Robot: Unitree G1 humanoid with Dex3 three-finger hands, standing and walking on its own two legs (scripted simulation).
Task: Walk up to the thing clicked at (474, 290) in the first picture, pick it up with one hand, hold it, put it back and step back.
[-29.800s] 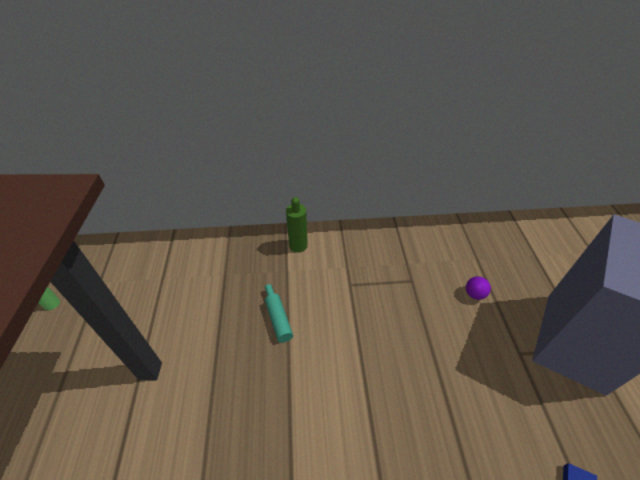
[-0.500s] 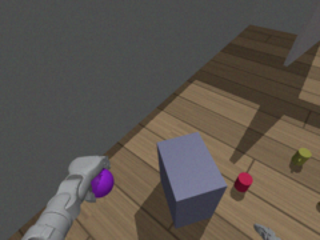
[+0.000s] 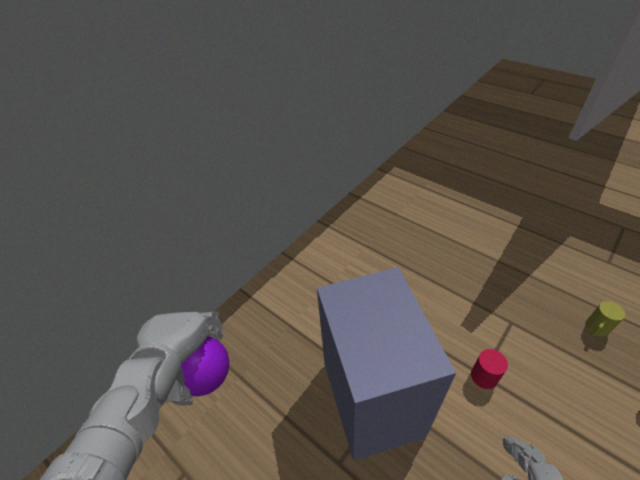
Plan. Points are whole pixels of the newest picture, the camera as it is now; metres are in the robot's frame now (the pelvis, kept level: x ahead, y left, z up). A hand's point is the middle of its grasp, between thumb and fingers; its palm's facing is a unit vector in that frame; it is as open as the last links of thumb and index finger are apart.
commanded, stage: hold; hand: left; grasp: from above
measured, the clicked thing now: (199, 365) +0.31 +0.21 -0.06
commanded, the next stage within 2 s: crouch in 0.58 s
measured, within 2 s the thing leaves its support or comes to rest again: neither
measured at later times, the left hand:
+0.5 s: hand (182, 364) +0.29 +0.23 -0.03, palm faces -0.45 -0.05 -0.89, open 11.3 cm
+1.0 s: hand (189, 380) +0.29 +0.23 -0.08, palm faces -0.49 -0.04 -0.87, open 11.3 cm
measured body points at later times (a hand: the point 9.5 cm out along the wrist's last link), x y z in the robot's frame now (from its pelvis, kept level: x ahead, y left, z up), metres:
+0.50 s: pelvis +0.00 +0.00 +0.00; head +0.01 -0.02 +0.45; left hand +0.31 +0.23 +0.02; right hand +0.16 -0.25 -0.11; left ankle +0.02 +0.13 -0.73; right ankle +0.02 -0.14 -0.73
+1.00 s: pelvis +0.00 +0.00 +0.00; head +0.03 -0.01 +0.45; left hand +0.31 +0.23 -0.03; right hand +0.14 -0.26 -0.12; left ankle +0.02 +0.13 -0.73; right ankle +0.02 -0.14 -0.73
